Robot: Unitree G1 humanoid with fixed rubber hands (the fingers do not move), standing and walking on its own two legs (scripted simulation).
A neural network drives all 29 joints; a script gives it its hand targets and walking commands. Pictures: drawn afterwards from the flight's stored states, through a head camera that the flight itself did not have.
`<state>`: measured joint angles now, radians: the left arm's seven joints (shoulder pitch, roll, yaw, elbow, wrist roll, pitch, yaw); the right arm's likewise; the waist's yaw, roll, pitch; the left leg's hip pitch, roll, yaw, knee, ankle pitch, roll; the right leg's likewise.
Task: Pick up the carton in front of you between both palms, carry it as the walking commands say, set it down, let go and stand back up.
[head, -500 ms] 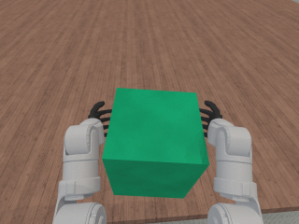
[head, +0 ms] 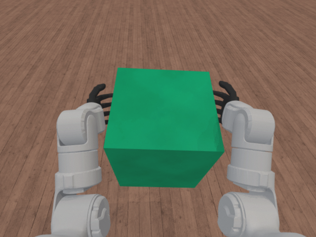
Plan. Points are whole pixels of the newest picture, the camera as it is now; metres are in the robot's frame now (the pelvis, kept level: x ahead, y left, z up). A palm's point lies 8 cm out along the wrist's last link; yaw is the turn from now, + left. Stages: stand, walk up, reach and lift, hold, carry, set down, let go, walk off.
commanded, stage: carry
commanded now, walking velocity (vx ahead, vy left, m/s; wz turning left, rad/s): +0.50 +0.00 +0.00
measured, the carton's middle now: (160, 134) +0.35 +0.02 +0.10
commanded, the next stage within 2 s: none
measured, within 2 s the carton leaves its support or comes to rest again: neither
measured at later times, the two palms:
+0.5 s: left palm (119, 50) +0.64 +0.16 +0.17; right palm (208, 48) +0.67 -0.14 +0.18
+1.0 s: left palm out of the picture +0.98 +0.16 +0.26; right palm out of the picture +0.97 -0.14 +0.26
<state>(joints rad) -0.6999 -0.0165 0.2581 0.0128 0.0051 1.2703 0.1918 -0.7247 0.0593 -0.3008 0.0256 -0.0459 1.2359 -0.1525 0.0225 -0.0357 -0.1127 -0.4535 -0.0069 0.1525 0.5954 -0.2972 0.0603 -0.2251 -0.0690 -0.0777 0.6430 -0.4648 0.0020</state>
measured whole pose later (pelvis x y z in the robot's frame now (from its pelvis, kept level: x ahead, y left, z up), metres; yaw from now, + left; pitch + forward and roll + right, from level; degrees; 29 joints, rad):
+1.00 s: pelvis +0.62 +0.02 +0.09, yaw +0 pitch +3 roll +1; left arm -0.75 -0.04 0.31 0.13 0.06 1.28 0.17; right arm -0.75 0.05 -0.30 0.12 -0.08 1.27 -0.15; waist -0.03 -0.02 -0.11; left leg -0.50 0.00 0.18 0.56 -0.13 0.10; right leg -0.15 -0.02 -0.06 0.85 -0.47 -0.02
